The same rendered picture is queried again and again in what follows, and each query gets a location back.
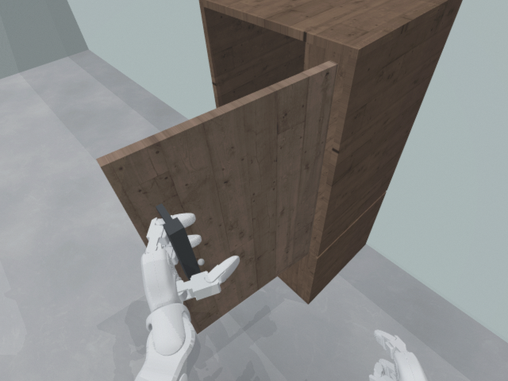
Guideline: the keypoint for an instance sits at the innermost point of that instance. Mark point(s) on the left robot hand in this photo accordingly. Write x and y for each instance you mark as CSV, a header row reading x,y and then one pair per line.
x,y
159,273

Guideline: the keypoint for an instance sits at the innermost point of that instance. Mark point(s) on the cupboard door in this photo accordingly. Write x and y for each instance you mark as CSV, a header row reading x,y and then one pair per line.
x,y
249,171

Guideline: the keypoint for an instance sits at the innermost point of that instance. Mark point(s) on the right robot hand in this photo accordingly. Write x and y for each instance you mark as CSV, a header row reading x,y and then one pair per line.
x,y
406,366

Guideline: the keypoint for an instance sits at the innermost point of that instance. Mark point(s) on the handle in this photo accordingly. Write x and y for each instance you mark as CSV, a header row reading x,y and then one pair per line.
x,y
179,240

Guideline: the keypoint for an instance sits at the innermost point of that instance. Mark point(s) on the robot left forearm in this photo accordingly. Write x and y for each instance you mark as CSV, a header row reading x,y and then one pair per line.
x,y
173,346

